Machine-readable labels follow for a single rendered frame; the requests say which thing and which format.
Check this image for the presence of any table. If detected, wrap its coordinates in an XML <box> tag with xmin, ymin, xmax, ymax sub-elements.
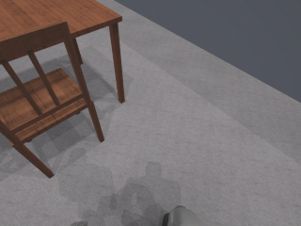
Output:
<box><xmin>0</xmin><ymin>0</ymin><xmax>125</xmax><ymax>104</ymax></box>

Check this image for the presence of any chair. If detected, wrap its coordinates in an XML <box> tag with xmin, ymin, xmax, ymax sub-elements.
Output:
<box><xmin>0</xmin><ymin>19</ymin><xmax>104</xmax><ymax>179</ymax></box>

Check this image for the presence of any robot right thigh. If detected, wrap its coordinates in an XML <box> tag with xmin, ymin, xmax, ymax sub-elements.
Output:
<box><xmin>168</xmin><ymin>207</ymin><xmax>204</xmax><ymax>226</ymax></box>

